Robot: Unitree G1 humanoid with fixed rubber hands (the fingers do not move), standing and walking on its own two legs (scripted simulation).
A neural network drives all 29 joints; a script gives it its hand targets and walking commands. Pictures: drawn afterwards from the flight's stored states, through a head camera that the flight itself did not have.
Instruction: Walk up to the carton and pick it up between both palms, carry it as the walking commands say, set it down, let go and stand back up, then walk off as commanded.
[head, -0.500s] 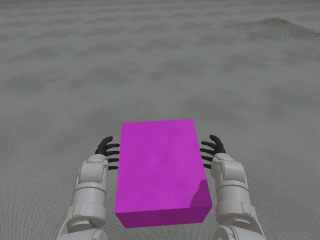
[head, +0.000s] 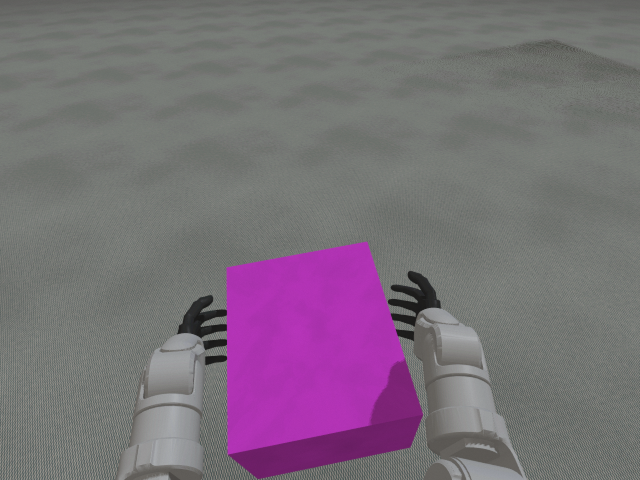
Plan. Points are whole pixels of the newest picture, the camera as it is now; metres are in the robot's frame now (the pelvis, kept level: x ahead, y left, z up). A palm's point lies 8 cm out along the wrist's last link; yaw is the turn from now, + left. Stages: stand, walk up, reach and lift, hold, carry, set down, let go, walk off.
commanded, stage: reach and lift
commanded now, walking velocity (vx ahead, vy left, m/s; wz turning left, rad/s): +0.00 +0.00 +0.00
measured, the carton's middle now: (315, 354) +0.32 +0.00 -0.03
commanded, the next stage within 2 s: hold in 0.38 s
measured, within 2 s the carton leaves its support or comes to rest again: neither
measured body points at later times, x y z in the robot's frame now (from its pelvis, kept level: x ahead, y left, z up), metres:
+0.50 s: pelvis -0.01 +0.00 +0.00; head -0.09 -0.01 +0.44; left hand +0.28 +0.16 +0.04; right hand +0.29 -0.16 +0.05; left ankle +0.00 +0.13 -0.74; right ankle +0.03 -0.12 -0.74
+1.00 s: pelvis -0.01 +0.00 +0.00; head -0.08 -0.01 +0.45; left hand +0.28 +0.17 +0.04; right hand +0.29 -0.16 +0.05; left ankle +0.00 +0.13 -0.74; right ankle +0.03 -0.12 -0.74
